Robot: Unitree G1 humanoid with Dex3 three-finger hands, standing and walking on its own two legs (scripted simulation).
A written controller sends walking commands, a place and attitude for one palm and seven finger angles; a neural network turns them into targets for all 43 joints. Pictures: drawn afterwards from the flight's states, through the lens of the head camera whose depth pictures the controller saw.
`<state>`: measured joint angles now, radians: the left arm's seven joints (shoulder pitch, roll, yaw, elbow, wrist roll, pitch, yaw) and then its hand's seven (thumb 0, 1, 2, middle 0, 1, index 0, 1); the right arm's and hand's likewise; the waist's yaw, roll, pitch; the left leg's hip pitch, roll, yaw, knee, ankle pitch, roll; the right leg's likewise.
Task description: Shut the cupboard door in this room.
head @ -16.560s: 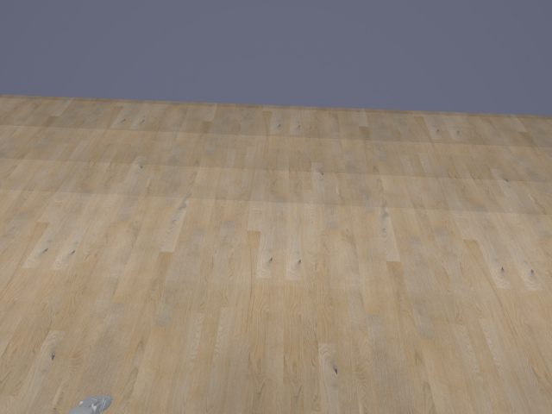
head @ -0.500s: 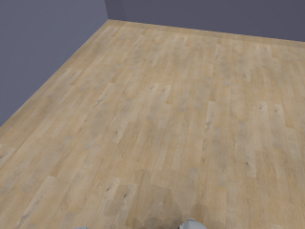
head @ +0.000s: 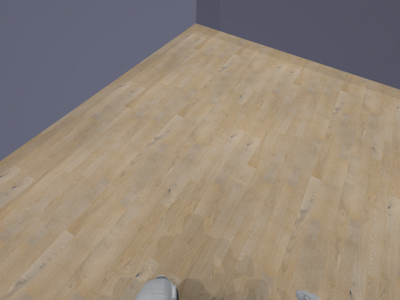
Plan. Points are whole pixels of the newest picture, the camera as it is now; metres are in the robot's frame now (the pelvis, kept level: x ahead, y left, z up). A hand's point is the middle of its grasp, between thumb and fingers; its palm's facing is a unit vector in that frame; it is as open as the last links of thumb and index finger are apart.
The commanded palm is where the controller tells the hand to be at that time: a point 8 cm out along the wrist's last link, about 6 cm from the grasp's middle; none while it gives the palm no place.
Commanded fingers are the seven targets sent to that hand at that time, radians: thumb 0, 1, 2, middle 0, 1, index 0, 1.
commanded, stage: walk to a spot facing it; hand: left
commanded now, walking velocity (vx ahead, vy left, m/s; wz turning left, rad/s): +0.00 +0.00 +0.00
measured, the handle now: out of the picture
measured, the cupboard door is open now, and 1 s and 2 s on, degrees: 83 83 83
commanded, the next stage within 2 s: none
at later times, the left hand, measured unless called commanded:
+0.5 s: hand (116, 243) +0.24 +0.23 -0.14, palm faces +0.21 -0.95 -0.22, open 7.4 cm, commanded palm none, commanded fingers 0.00 0.90 0.90 -0.20 -0.30 -0.20 -0.30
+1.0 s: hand out of the picture +0.04 +0.18 -0.16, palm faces +0.55 -0.79 -0.27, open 7.4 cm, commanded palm none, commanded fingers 0.00 0.90 0.90 -0.20 -0.30 -0.20 -0.30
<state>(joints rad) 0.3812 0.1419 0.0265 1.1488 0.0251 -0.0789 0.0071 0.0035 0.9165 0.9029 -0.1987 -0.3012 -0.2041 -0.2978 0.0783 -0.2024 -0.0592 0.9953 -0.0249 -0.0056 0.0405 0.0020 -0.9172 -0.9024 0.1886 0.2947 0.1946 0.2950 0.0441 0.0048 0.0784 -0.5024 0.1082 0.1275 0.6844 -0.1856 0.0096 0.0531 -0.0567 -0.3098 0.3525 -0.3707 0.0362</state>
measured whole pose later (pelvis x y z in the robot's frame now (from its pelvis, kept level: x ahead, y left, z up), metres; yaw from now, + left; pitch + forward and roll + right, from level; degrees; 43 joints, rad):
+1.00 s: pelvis +0.13 -0.01 +0.00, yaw +33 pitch +0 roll +1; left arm 0.26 0.23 0.05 0.93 0.03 0.02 0.01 0.01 0.90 0.90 -0.20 -0.30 -0.21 -0.30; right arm 0.09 -0.28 -0.08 0.93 -0.01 0.08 0.03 0.00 -0.92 -0.90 0.19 0.30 0.20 0.30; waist 0.03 -0.01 0.13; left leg -0.35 0.05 0.06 0.78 -0.43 -0.07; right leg -0.23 -0.18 -0.31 0.56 -0.30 0.02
